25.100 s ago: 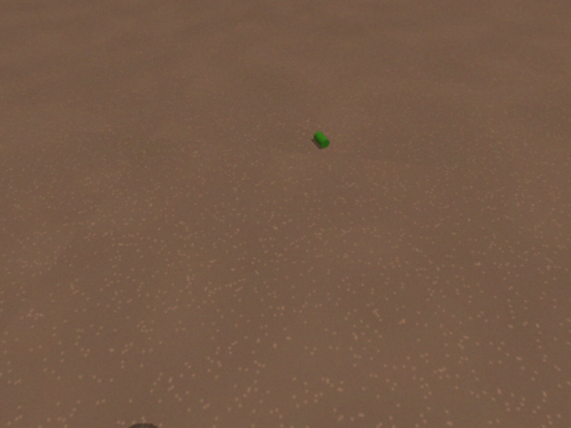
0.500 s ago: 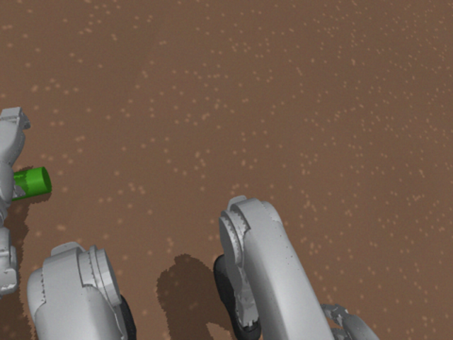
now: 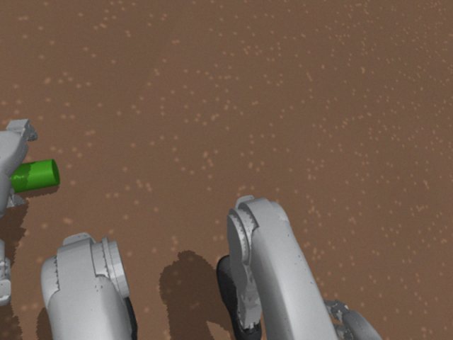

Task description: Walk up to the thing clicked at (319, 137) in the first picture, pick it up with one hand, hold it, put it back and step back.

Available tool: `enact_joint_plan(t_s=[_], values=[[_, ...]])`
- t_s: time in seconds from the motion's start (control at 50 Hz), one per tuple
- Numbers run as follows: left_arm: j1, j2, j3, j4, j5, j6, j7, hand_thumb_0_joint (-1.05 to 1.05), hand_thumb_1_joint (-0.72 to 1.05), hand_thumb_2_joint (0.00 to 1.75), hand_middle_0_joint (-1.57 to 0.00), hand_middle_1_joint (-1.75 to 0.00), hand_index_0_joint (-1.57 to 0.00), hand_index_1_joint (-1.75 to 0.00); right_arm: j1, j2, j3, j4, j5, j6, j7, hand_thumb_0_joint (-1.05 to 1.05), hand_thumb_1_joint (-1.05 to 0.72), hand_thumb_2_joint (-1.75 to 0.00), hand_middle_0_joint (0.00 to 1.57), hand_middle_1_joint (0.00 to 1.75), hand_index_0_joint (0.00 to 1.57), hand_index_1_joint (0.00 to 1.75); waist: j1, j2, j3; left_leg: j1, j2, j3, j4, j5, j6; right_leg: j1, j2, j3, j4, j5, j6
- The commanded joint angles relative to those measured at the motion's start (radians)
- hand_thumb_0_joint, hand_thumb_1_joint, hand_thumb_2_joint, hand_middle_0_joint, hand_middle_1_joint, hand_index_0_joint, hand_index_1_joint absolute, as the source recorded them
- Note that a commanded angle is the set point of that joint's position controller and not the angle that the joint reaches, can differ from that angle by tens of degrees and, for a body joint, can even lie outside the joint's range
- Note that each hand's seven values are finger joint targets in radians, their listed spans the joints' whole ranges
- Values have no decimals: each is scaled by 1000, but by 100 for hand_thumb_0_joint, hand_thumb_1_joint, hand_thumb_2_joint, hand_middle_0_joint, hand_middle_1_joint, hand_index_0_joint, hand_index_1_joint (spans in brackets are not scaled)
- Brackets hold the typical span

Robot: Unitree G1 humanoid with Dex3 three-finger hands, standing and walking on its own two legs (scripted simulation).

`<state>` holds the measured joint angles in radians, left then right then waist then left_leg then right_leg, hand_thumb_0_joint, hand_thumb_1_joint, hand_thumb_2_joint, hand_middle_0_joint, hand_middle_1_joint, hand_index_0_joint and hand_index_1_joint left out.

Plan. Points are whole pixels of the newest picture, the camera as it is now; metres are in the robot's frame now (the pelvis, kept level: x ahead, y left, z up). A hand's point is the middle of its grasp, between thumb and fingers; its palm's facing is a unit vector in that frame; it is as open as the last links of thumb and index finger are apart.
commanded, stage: rest palm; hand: left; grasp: from above
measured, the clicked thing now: (30, 176) +0.47 +0.30 -0.29
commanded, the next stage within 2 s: close in 1.00 s
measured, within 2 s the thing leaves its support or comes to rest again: neither
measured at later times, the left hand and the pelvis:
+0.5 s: hand (28, 178) +0.45 +0.29 -0.24, palm faces -0.47 -0.10 -0.88, open 13.4 cm; pelvis +0.00 +0.00 -0.02, yaw -3 degrees
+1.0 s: hand (28, 181) +0.45 +0.29 -0.26, palm faces -0.47 -0.12 -0.88, open 13.7 cm; pelvis +0.01 +0.01 -0.02, yaw -4 degrees
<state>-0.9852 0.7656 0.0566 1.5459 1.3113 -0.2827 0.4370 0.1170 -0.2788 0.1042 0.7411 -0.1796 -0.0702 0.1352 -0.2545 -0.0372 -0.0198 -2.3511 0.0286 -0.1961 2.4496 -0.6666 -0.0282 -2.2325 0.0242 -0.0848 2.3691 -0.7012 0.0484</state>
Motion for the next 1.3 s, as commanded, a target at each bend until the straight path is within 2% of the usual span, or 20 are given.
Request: enact_joint_plan(t_s=[0.0,0.04,0.08,0.12,0.18,0.22,0.28,0.32,0.38,0.42,0.44,0.48,0.5,0.58,0.62,1.06,1.18,1.2,1.24,1.28], values=[[-319,222,26,-19,14,18,89,0,-30,92,-27,-89,-27,-89,209,-254,-55,3,-24,-8,1,0,-90,-89,20,30,20,30,-57,325,-568,497,-13,122,-224,136,45,237,35,-112,-223,224,-76],[-345,260,44,-45,13,19,110,0,-39,89,-21,-85,-20,-86,195,-263,-49,1,-26,-18,0,0,-89,-90,20,30,20,30,-43,337,-586,499,-12,121,-226,121,46,242,37,-110,-229,209,-76],[-342,247,30,31,16,29,125,0,-38,88,-20,-85,-20,-86,189,-269,-40,-4,-40,-34,6,0,-89,-90,20,30,20,30,-76,309,-541,460,-9,121,-207,93,51,227,39,-108,-232,187,-70],[-326,274,46,31,8,31,144,0,-38,87,-20,-86,-20,-86,185,-270,-31,-4,-45,-42,7,0,-89,-90,20,30,20,30,-59,314,-561,456,-11,118,-205,94,51,251,41,-104,-230,183,-72],[-344,289,46,16,7,34,153,0,-38,88,-20,-86,-20,-86,183,-281,-20,-11,-61,-59,14,0,-89,-90,20,30,20,30,-69,357,-588,484,-7,113,-196,106,46,256,43,-117,-211,198,-73],[-338,269,29,58,4,38,151,0,-37,87,-20,-85,-20,-85,175,-284,-10,-9,-68,-73,25,0,-89,-90,20,30,20,30,-98,337,-548,459,-7,112,-179,98,49,248,44,-121,-198,201,-69],[-308,333,64,10,-10,30,167,0,-40,90,-19,-84,-18,-85,178,-295,1,-12,-72,-82,28,0,-89,-90,20,30,20,30,-67,376,-616,500,-4,108,-174,147,43,305,47,-123,-192,244,-70],[-301,315,52,43,-10,32,168,0,-39,88,-20,-84,-19,-85,171,-300,9,-14,-85,-91,40,0,-89,-90,20,30,20,30,-92,354,-566,470,-1,104,-165,128,45,294,54,-128,-185,236,-68],[-260,357,87,26,-14,26,185,0,-41,90,-19,-84,-18,-85,165,-303,15,-20,-87,-96,47,0,-89,-90,20,30,20,30,-65,372,-589,468,3,101,-158,148,44,323,57,-123,-180,252,-70],[-256,344,78,44,-7,32,185,0,-41,89,-19,-84,-18,-85,172,-310,19,-21,-96,-102,59,0,-89,-90,20,30,20,30,-94,366,-550,461,5,97,-145,153,45,310,58,-131,-168,265,-66],[-255,370,107,12,-17,27,195,0,-41,90,-19,-84,-17,-85,173,-314,16,-15,-94,-102,58,0,-89,-90,20,30,20,30,-74,372,-584,478,7,91,-151,162,42,322,62,-137,-170,272,-67],[-251,338,76,38,-15,27,196,0,-41,90,-18,-84,-17,-85,163,-315,22,-22,-101,-112,70,0,-89,-90,20,30,20,30,-96,388,-546,481,9,88,-145,159,40,306,60,-145,-161,272,-66],[-238,371,107,47,-15,29,199,0,-42,91,-19,-84,-17,-85,178,-326,18,-7,-104,-113,72,0,-89,-90,20,30,20,30,-99,369,-543,480,9,85,-141,167,41,316,61,-150,-162,283,-64],[-201,382,124,38,-16,28,207,0,-44,93,-17,-85,-15,-86,181,-326,19,0,-107,-116,83,0,-89,-90,20,30,20,30,-87,389,-568,500,13,82,-134,213,37,351,65,-149,-154,327,-63],[-217,370,114,73,-20,25,209,0,-44,93,-17,-85,-15,-87,174,-320,27,5,-112,-118,90,0,-89,-90,20,30,20,30,-108,367,-529,461,15,78,-120,182,42,333,65,-152,-157,306,-59],[-243,360,71,94,0,23,247,0,-46,95,-15,-88,-13,-90,125,-356,44,-11,-123,-149,126,0,-90,-90,20,30,20,30,-134,389,-468,481,21,55,-122,163,34,304,75,-182,-144,289,-59],[-256,399,89,84,-8,34,264,0,-25,83,-28,-84,-28,-83,123,-359,54,-6,-119,-158,126,0,-89,-90,20,30,20,30,-126,401,-506,483,26,49,-124,173,33,327,78,-184,-148,297,-60],[-255,355,53,107,-10,40,258,0,-23,81,-28,-84,-29,-83,112,-358,56,-23,-121,-161,129,0,-89,-90,20,30,20,30,-139,399,-473,462,26,52,-116,158,36,318,78,-176,-150,288,-59],[-263,417,94,77,-18,42,264,0,-24,79,-28,-81,-29,-80,135,-367,54,-10,-117,-156,124,0,-89,-90,20,30,20,30,-130,390,-507,466,29,52,-118,170,38,356,82,-168,-166,300,-58],[-255,388,73,95,-20,49,255,0,-22,75,-29,-80,-31,-79,117,-358,61,-22,-118,-159,123,0,-89,-90,20,30,20,30,-126,400,-509,476,28,52,-118,179,37,343,83,-173,-156,309,-58]])
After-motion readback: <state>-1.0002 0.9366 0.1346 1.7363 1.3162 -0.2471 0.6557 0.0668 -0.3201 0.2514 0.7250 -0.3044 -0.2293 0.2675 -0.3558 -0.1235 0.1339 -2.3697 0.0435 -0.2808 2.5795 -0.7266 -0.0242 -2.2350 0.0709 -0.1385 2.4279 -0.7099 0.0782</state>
